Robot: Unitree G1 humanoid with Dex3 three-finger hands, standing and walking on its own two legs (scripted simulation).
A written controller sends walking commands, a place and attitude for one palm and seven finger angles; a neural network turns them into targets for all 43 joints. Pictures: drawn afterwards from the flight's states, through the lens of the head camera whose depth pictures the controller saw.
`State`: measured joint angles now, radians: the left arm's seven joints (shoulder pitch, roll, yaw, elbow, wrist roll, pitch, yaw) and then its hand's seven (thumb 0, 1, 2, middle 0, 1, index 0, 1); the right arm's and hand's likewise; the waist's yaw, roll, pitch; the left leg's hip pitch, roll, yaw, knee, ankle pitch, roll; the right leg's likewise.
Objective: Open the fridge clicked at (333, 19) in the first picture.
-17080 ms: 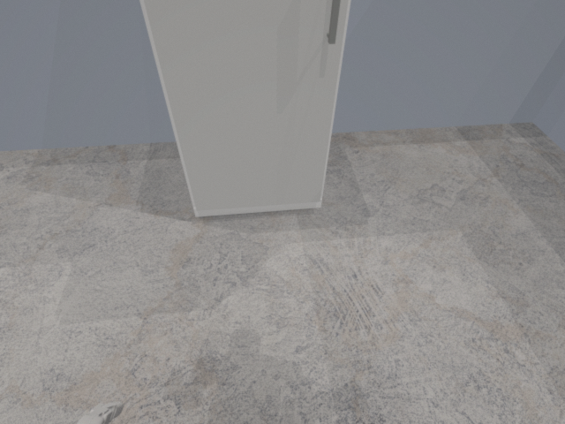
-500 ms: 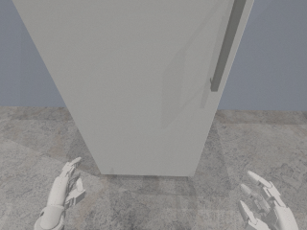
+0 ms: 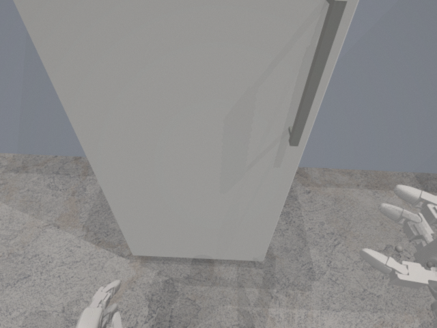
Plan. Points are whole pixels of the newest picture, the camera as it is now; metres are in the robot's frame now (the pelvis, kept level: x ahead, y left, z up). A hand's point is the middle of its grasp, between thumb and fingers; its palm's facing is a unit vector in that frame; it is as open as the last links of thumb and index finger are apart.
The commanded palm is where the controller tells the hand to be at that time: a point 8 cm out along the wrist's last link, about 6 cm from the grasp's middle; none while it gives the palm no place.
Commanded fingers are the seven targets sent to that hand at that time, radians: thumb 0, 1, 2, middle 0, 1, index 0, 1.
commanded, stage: raise the hand to about handle height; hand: right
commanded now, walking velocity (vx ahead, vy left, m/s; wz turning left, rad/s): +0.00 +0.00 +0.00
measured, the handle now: (309, 81) +0.51 -0.15 +0.22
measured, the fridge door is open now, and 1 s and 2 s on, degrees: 0 0 0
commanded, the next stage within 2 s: move the hooked fingers beside the handle in 1.18 s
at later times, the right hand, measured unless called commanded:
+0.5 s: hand out of the picture +0.25 -0.28 +0.20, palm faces +0.10 +0.99 -0.10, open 13.9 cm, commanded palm +0.21 -0.32 +0.22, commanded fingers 0.00 0.50 -0.30 0.30 1.20 0.30 1.20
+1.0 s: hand out of the picture +0.26 -0.27 +0.25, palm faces +0.08 +0.99 -0.10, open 14.0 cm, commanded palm +0.23 -0.32 +0.25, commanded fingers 0.00 0.50 -0.30 0.30 1.20 0.30 1.20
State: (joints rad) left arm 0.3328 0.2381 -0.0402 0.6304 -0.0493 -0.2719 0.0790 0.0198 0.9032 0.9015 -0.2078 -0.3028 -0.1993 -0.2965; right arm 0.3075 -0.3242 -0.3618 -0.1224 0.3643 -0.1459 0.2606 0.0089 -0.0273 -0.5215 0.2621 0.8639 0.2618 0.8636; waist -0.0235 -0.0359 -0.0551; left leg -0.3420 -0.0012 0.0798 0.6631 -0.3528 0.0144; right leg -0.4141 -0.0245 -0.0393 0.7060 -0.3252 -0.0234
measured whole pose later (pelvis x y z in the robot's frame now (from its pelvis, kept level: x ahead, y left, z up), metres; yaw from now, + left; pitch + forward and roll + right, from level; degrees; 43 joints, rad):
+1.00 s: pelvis -0.01 +0.00 +0.02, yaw -1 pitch -5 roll +1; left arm 0.21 0.28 -0.08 0.62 -0.09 -0.21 0.10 0.02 0.91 0.90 -0.20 -0.30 -0.20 -0.30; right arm -0.14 -0.49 -0.50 -0.02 0.36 0.26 0.43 -0.01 0.50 -0.30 0.30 1.20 0.30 1.20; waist -0.06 -0.05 -0.02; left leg -0.12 0.00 0.09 0.46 -0.26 0.02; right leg -0.19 -0.01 -0.03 0.50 -0.22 -0.02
